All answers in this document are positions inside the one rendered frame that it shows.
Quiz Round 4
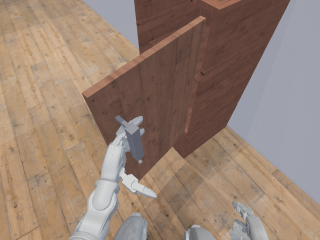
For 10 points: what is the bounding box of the robot left hand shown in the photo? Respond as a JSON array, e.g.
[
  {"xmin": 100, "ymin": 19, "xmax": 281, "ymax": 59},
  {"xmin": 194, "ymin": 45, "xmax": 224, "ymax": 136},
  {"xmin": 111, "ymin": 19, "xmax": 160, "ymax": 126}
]
[{"xmin": 100, "ymin": 116, "xmax": 157, "ymax": 199}]

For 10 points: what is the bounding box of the robot right hand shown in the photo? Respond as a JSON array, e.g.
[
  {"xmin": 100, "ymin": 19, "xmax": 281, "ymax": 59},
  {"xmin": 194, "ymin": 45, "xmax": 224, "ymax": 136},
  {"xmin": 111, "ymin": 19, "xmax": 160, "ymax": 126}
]
[{"xmin": 230, "ymin": 201, "xmax": 269, "ymax": 240}]

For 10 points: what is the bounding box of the left robot forearm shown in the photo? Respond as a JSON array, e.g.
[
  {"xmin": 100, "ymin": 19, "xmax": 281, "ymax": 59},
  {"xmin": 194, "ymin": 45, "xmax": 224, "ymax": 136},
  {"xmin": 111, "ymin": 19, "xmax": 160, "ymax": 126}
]
[{"xmin": 68, "ymin": 179, "xmax": 120, "ymax": 240}]

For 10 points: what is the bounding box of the handle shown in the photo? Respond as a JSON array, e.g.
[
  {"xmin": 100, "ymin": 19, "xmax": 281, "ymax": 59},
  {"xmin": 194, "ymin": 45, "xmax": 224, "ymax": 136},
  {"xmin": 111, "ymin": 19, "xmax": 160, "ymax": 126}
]
[{"xmin": 115, "ymin": 115, "xmax": 144, "ymax": 161}]

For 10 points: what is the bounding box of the cupboard door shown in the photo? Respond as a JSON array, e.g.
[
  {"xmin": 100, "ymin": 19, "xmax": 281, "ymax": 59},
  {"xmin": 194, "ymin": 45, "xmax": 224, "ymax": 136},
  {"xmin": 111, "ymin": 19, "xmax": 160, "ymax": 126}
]
[{"xmin": 82, "ymin": 16, "xmax": 206, "ymax": 181}]

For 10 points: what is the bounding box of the left robot thigh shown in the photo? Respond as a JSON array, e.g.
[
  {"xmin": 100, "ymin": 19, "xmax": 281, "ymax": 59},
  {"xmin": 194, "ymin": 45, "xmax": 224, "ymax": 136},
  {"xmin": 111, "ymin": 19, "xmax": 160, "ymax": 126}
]
[{"xmin": 113, "ymin": 216, "xmax": 148, "ymax": 240}]

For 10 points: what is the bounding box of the left robot shin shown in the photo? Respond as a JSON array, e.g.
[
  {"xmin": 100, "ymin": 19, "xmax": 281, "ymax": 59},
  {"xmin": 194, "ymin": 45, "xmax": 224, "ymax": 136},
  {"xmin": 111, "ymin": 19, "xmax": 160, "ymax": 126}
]
[{"xmin": 131, "ymin": 212, "xmax": 142, "ymax": 217}]

